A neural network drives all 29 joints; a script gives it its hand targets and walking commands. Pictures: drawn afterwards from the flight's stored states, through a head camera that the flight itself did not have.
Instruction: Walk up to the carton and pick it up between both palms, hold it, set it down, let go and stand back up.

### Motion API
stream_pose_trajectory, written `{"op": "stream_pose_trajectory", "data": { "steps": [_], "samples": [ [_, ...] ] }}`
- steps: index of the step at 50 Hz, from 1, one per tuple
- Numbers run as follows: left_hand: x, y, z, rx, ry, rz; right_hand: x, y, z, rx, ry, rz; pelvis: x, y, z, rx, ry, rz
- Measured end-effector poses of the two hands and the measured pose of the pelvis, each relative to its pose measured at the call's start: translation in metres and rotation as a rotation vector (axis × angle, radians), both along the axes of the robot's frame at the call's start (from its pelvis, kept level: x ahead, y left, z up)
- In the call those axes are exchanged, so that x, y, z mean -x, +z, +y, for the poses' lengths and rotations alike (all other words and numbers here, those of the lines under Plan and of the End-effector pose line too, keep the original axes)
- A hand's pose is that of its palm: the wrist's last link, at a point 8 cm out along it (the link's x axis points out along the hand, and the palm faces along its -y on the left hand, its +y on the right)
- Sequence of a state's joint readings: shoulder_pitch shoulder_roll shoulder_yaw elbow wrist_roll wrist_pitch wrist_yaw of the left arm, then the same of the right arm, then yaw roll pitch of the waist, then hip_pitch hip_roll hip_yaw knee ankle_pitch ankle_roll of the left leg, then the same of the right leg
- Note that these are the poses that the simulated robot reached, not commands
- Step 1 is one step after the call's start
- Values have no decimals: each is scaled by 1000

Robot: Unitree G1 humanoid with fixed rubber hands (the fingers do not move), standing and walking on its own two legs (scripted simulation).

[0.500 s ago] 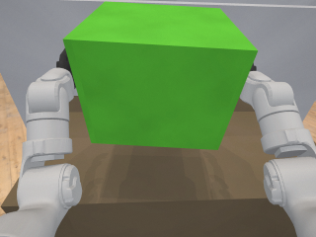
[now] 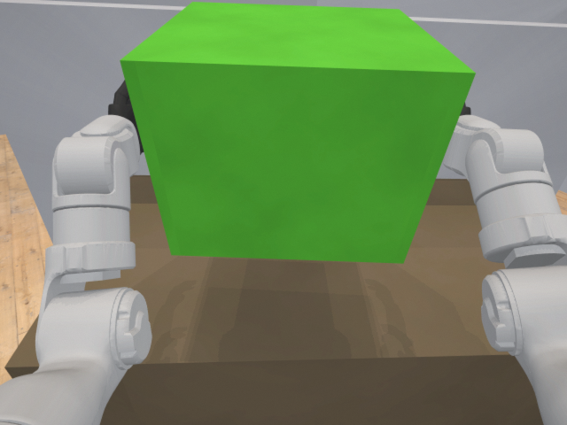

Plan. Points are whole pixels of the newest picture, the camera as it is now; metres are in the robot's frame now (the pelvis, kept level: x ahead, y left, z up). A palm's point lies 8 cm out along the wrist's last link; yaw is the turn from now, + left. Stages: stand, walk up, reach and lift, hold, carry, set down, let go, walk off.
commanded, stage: hold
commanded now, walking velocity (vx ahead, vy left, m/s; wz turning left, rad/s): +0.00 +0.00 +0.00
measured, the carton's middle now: (291, 124) +0.43 +0.00 +0.30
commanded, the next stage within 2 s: none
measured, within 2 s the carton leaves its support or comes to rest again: neither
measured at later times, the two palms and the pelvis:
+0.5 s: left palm (116, 112) +0.35 +0.21 +0.33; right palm (451, 122) +0.36 -0.20 +0.33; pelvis +0.00 +0.00 +0.00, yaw +0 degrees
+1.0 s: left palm (120, 122) +0.35 +0.20 +0.32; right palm (447, 133) +0.37 -0.20 +0.32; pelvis +0.00 +0.00 +0.00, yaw +0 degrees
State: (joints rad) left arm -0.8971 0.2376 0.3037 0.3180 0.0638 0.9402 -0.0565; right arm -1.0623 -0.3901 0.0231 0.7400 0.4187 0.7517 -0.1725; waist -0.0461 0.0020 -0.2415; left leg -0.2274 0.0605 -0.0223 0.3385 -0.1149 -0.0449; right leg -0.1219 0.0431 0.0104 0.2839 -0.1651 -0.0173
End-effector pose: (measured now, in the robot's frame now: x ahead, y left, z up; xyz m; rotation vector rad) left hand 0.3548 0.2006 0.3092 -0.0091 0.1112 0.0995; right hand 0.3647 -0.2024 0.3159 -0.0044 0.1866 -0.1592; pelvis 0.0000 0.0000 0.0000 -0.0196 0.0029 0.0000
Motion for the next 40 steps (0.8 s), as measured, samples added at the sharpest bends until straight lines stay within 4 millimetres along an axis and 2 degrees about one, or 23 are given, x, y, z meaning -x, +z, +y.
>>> {"op": "stream_pose_trajectory", "data": {
  "steps": [13, 21, 40],
  "samples": [
    [3, 15, -2, 2, 6, 17, 3, 6, -2, -11, 3, 21, 9, -1, 1, -1, -5, 12],
    [2, 25, 4, -4, 3, -19, 2, 16, 4, 15, 7, -9, 6, 0, -1, 3, 5, 24],
    [1, 9, 7, 17, 10, -1, -1, 4, 7, 2, 17, 25, 1, 0, 2, 2, 4, 2]
  ]
}}
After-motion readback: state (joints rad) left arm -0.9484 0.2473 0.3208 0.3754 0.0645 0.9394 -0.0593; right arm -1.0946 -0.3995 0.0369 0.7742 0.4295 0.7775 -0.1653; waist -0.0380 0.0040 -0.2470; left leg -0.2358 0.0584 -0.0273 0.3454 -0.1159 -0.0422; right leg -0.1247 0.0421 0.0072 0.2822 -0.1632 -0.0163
